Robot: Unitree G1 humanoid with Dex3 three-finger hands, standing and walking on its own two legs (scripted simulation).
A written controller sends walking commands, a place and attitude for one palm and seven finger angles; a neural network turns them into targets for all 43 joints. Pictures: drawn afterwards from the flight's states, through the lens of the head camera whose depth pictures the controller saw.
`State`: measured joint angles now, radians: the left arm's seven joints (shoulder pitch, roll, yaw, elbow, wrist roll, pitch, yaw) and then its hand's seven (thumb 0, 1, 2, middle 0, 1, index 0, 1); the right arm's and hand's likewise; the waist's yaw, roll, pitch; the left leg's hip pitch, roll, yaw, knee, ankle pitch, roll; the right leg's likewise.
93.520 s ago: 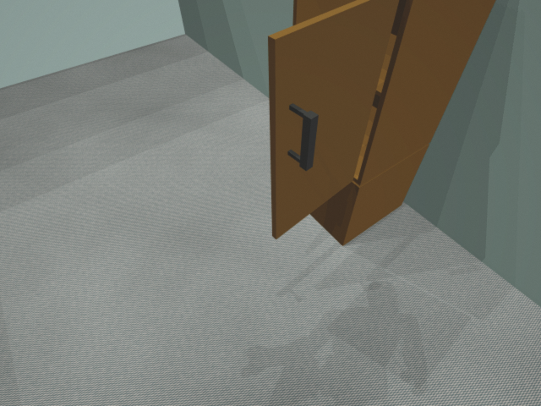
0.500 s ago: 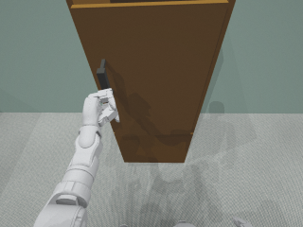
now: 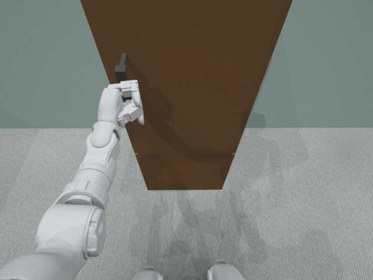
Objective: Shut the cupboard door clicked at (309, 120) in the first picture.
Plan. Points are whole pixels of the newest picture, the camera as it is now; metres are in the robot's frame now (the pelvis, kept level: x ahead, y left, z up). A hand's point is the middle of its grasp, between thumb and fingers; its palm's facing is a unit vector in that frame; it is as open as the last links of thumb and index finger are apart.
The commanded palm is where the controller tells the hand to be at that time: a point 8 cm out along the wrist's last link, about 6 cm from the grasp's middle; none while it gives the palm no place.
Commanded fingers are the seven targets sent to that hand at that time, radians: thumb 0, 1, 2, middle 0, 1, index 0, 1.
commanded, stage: push the door shut along its arc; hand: left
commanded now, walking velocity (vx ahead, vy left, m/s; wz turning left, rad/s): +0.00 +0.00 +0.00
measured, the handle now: (128, 86) +0.54 +0.12 +0.09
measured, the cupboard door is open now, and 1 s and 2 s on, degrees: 1 0 0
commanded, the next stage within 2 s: pull the fist back off the door in 0.26 s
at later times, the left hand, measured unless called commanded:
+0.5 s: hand (142, 104) +0.47 +0.08 +0.09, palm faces +0.02 -1.00 +0.00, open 3.4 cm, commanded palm +0.48 +0.11 +0.09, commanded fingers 0.00 0.90 0.90 -1.30 -1.50 -1.30 -1.50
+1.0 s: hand (155, 113) +0.46 +0.06 +0.08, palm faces +0.01 -1.00 +0.00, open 3.1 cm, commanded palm +0.41 +0.11 +0.09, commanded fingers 0.00 0.90 0.90 -1.30 -1.50 -1.30 -1.50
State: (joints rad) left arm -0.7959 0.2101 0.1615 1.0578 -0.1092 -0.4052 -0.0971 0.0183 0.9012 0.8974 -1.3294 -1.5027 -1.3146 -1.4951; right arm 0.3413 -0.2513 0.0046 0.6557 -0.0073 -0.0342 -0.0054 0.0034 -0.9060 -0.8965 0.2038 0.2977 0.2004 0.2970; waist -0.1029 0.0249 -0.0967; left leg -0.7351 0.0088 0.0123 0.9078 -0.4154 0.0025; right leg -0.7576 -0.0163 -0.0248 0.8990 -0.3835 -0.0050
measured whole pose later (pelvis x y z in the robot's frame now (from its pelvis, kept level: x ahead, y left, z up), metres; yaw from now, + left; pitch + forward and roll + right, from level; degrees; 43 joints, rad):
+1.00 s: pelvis +0.00 +0.00 +0.00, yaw -2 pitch +15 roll +0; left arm -0.70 0.12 0.17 0.92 -0.06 -0.41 0.13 0.02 0.90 0.90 -1.30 -1.50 -1.30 -1.49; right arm 0.41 -0.25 -0.01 0.62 -0.04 -0.03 0.03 0.00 -0.91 -0.90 0.20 0.30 0.20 0.30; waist -0.13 0.04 -0.10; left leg -0.76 0.03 0.04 0.90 -0.41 0.00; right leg -0.79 0.01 0.01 0.89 -0.36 -0.01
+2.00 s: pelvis +0.02 -0.01 +0.04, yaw +0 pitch -1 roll +0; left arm 0.13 0.23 0.06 -0.04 -0.09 -0.08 -0.01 0.02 0.90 0.90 -1.17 -1.37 -1.18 -1.36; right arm 0.21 -0.24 0.03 0.58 0.02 -0.06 -0.09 0.01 -0.91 -0.90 0.20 0.30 0.20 0.30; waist 0.02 0.06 -0.04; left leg -0.24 0.01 0.00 0.58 -0.32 -0.01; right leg -0.28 -0.01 -0.03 0.59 -0.30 -0.01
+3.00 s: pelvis +0.03 +0.00 +0.05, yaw +0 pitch -4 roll +0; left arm 0.44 0.33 0.34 -0.36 -0.06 -0.07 0.09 0.02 0.89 0.90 -0.21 -0.31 -0.21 -0.30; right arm 0.20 -0.22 0.02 0.64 0.00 -0.11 -0.09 0.01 -0.90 -0.90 0.20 0.30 0.20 0.30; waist 0.07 0.08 0.01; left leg -0.07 0.01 0.01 0.41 -0.27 0.00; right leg -0.10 0.00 -0.03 0.41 -0.24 0.00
